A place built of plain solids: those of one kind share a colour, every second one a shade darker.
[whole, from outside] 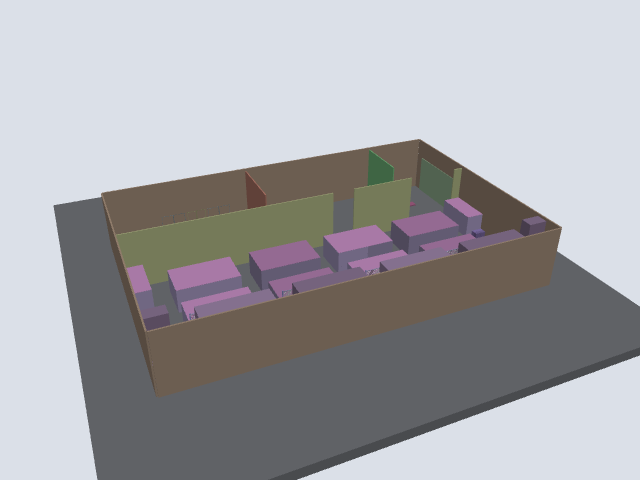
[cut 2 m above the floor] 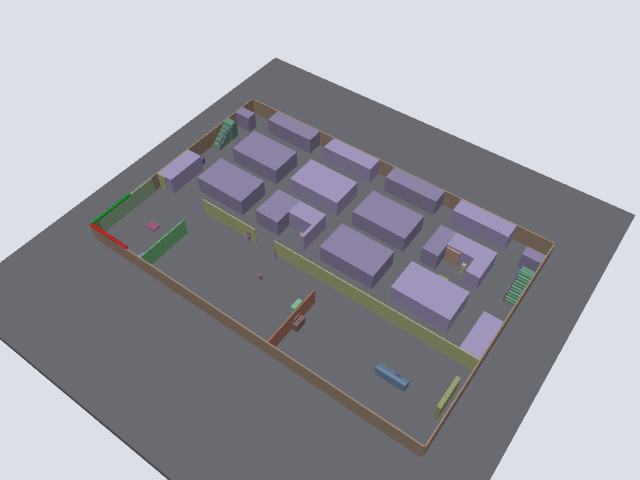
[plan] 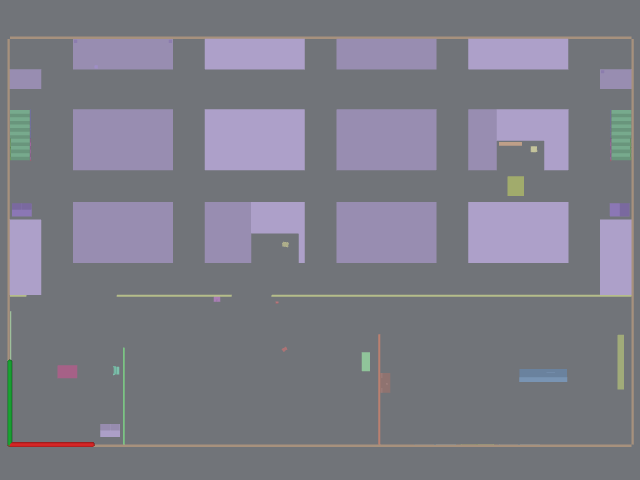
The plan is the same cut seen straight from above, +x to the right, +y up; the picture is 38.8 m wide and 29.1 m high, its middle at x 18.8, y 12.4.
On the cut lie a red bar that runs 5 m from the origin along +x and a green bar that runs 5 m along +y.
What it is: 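A self-storage house; a reception shop, a loading bay, aisles of roller-shutter units, a steel mezzanine reached by steel stairs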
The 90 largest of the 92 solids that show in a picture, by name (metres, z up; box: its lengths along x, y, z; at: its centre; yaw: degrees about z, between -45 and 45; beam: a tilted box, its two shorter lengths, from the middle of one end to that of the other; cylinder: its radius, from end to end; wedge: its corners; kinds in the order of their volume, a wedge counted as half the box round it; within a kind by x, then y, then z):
{
 "units_1": {"box": [1.91, 4.57, 2.44], "at": [0.94, 11.35, 1.17]},
 "units_2": {"box": [1.91, 1.2, 2.44], "at": [0.94, 22.16, 1.17]},
 "units_3": {"box": [6.07, 3.7, 2.44], "at": [6.86, 12.86, 1.17]},
 "units_4": {"box": [6.07, 3.7, 2.44], "at": [6.86, 18.48, 1.17]},
 "units_5": {"box": [6.07, 1.86, 2.44], "at": [6.86, 23.67, 1.17]},
 "units_6": {"box": [2.82, 3.7, 2.44], "at": [13.22, 12.86, 1.17]},
 "units_7": {"box": [6.07, 3.7, 2.44], "at": [14.85, 18.48, 1.17]},
 "units_8": {"box": [6.07, 1.86, 2.44], "at": [14.85, 23.67, 1.17]},
 "units_9": {"box": [2.92, 1.91, 2.44], "at": [16.07, 13.76, 1.17]},
 "units_10": {"box": [0.37, 3.7, 2.44], "at": [17.7, 12.86, 1.17]},
 "units_11": {"box": [6.07, 3.7, 2.44], "at": [22.84, 12.86, 1.17]},
 "units_12": {"box": [6.07, 3.7, 2.44], "at": [22.84, 18.48, 1.17]},
 "units_13": {"box": [6.07, 1.86, 2.44], "at": [22.84, 23.67, 1.17]},
 "units_14": {"box": [1.72, 3.7, 2.44], "at": [28.65, 18.48, 1.17]},
 "units_15": {"box": [6.07, 3.7, 2.44], "at": [30.82, 12.86, 1.17]},
 "units_16": {"box": [6.07, 1.86, 2.44], "at": [30.82, 23.67, 1.17]},
 "units_17": {"box": [2.92, 1.91, 2.44], "at": [30.95, 19.38, 1.17]},
 "units_18": {"box": [1.47, 3.7, 2.44], "at": [33.12, 18.48, 1.17]},
 "units_19": {"box": [1.91, 4.57, 2.44], "at": [36.73, 11.35, 1.17]},
 "units_20": {"box": [1.91, 1.2, 2.44], "at": [36.73, 22.16, 1.17]},
 "units_deck_1": {"box": [1.91, 1.2, 3.39], "at": [0.94, 22.16, 4.34]},
 "units_deck_2": {"box": [6.07, 1.86, 3.39], "at": [6.86, 23.67, 4.34]},
 "units_deck_3": {"box": [6.07, 1.86, 3.39], "at": [14.85, 23.67, 4.34]},
 "units_deck_4": {"box": [6.07, 1.86, 3.39], "at": [22.84, 23.67, 4.34]},
 "units_deck_5": {"box": [6.07, 1.86, 3.39], "at": [30.82, 23.67, 4.34]},
 "units_deck_6": {"box": [1.91, 1.2, 3.39], "at": [36.73, 22.16, 4.34]},
 "wall_1": {"box": [0.15, 24.59, 6.33], "at": [-0.07, 12.29, 3.12]},
 "wall_2": {"box": [37.68, 0.15, 6.33], "at": [18.84, -0.07, 3.12]},
 "wall_3": {"box": [37.68, 0.15, 6.33], "at": [18.84, 24.66, 3.12]},
 "wall_4": {"box": [0.15, 24.59, 6.33], "at": [37.76, 12.29, 3.12]},
 "deck_stair_1": {"box": [1.2, 0.66, 0.23], "at": [0.61, 17.56, 0.06]},
 "deck_stair_2": {"box": [1.2, 0.66, 0.4], "at": [0.61, 17.77, 0.15]},
 "deck_stair_3": {"box": [1.2, 0.66, 0.58], "at": [0.61, 17.99, 0.24]},
 "deck_stair_4": {"box": [1.2, 0.66, 0.75], "at": [0.61, 18.21, 0.33]},
 "deck_stair_5": {"box": [1.2, 0.66, 0.93], "at": [0.61, 18.43, 0.41]},
 "deck_stair_6": {"box": [1.2, 0.66, 1.11], "at": [0.61, 18.64, 0.5]},
 "deck_stair_7": {"box": [1.2, 0.66, 1.28], "at": [0.61, 18.86, 0.59]},
 "deck_stair_8": {"box": [1.2, 0.66, 1.46], "at": [0.61, 19.08, 0.68]},
 "deck_stair_9": {"box": [1.2, 0.66, 1.63], "at": [0.61, 19.29, 0.77]},
 "deck_stair_10": {"box": [1.2, 0.66, 1.81], "at": [0.61, 19.51, 0.85]},
 "deck_stair_11": {"box": [1.2, 0.66, 1.99], "at": [0.61, 19.73, 0.94]},
 "deck_stair_12": {"box": [1.2, 0.66, 2.16], "at": [0.61, 19.95, 1.03]},
 "deck_stair_13": {"box": [1.2, 0.43, 2.34], "at": [0.61, 20.05, 1.12]},
 "deck_stair_14": {"box": [1.2, 0.23, 2.51], "at": [0.61, 20.17, 1.21]},
 "deck_stair_15": {"box": [1.2, 0.66, 0.23], "at": [37.07, 17.56, 0.06]},
 "deck_stair_16": {"box": [1.2, 0.66, 0.4], "at": [37.07, 17.77, 0.15]},
 "deck_stair_17": {"box": [1.2, 0.66, 0.58], "at": [37.07, 17.99, 0.24]},
 "deck_stair_18": {"box": [1.2, 0.66, 0.75], "at": [37.07, 18.21, 0.33]},
 "deck_stair_19": {"box": [1.2, 0.66, 0.93], "at": [37.07, 18.43, 0.41]},
 "deck_stair_20": {"box": [1.2, 0.66, 1.11], "at": [37.07, 18.64, 0.5]},
 "deck_stair_21": {"box": [1.2, 0.66, 1.28], "at": [37.07, 18.86, 0.59]},
 "deck_stair_22": {"box": [1.2, 0.66, 1.46], "at": [37.07, 19.08, 0.68]},
 "deck_stair_23": {"box": [1.2, 0.66, 1.63], "at": [37.07, 19.29, 0.77]},
 "deck_stair_24": {"box": [1.2, 0.66, 1.81], "at": [37.07, 19.51, 0.85]},
 "deck_stair_25": {"box": [1.2, 0.66, 1.99], "at": [37.07, 19.73, 0.94]},
 "deck_stair_26": {"box": [1.2, 0.66, 2.16], "at": [37.07, 19.95, 1.03]},
 "deck_stair_27": {"box": [1.2, 0.43, 2.34], "at": [37.07, 20.05, 1.12]},
 "deck_stair_28": {"box": [1.2, 0.23, 2.51], "at": [37.07, 20.17, 1.21]},
 "front_wall_1": {"box": [1.0, 0.12, 6.08], "at": [0.5, 9.02, 2.99]},
 "front_wall_2": {"box": [6.98, 0.12, 6.08], "at": [9.96, 9.02, 2.99]},
 "front_wall_3": {"box": [21.83, 0.12, 6.08], "at": [26.77, 9.02, 2.99]},
 "utop_1": {"box": [1.89, 4.55, 0.03], "at": [0.94, 11.35, 2.4]},
 "utop_2": {"box": [6.05, 3.68, 0.03], "at": [6.86, 12.86, 2.4]},
 "utop_3": {"box": [6.05, 3.68, 0.03], "at": [6.86, 18.48, 2.4]},
 "utop_4": {"box": [6.05, 3.68, 0.03], "at": [14.85, 12.86, 2.4]},
 "utop_5": {"box": [6.05, 3.68, 0.03], "at": [14.85, 18.48, 2.4]},
 "utop_6": {"box": [6.05, 3.68, 0.03], "at": [22.84, 12.86, 2.4]},
 "utop_7": {"box": [6.05, 3.68, 0.03], "at": [22.84, 18.48, 2.4]},
 "utop_8": {"box": [6.05, 3.68, 0.03], "at": [30.82, 12.86, 2.4]},
 "utop_9": {"box": [6.05, 3.68, 0.03], "at": [30.82, 18.48, 2.4]},
 "utop_10": {"box": [1.89, 4.55, 0.03], "at": [36.73, 11.35, 2.4]},
 "reception_side_1": {"box": [0.12, 6.68, 6.08], "at": [22.39, 3.34, 2.99]},
 "bay_side_1": {"box": [0.12, 5.88, 6.08], "at": [6.91, 2.94, 2.99]},
 "shelving_1": {"box": [0.4, 3.32, 2.0], "at": [37.03, 4.99, 0.95]},
 "loading_door_1": {"box": [0.08, 7.09, 4.25], "at": [0.04, 4.54, 2.08]},
 "counter_1": {"box": [2.9, 0.29, 1.13], "at": [32.34, 3.93, 0.51]},
 "counter_2": {"box": [2.88, 0.51, 0.79], "at": [32.34, 4.33, 0.34]},
 "foot_pallet_1": {"box": [0.59, 0.39, 0.61], "at": [0.42, 14.03, 0.45]},
 "foot_pallet_2": {"box": [0.59, 0.39, 0.61], "at": [0.42, 14.43, 0.45]},
 "foot_pallet_3": {"box": [0.59, 0.39, 0.61], "at": [1.02, 14.03, 0.45]},
 "foot_pallet_4": {"box": [0.59, 0.39, 0.61], "at": [1.02, 14.43, 0.45]},
 "foot_pallet_5": {"box": [0.59, 0.79, 0.32], "at": [36.66, 14.23, 0.3]},
 "foot_pallet_6": {"box": [0.59, 0.79, 0.32], "at": [37.26, 14.23, 0.3]},
 "more_packing_table_packing_table_1": {"box": [0.6, 1.2, 1.01], "at": [22.75, 3.74, 0.46]},
 "cleaner_cart_1": {"box": [0.5, 1.15, 1.07], "at": [21.59, 5.01, 0.48]},
 "cell_mattress_1": {"box": [1.4, 0.22, 1.95], "at": [30.35, 18.23, 0.93]},
 "onway_owopen_1": {"box": [1.0, 1.2, 0.19], "at": [30.67, 15.67, 0.05]},
 "onway_owbay_1": {"box": [1.2, 0.8, 0.19], "at": [3.48, 4.41, 0.05]},
 "bay_1": {"box": [0.59, 0.39, 0.33], "at": [6.37, 0.65, 0.31]},
 "bay_2": {"box": [0.59, 0.39, 0.33], "at": [6.37, 1.05, 0.31]}
}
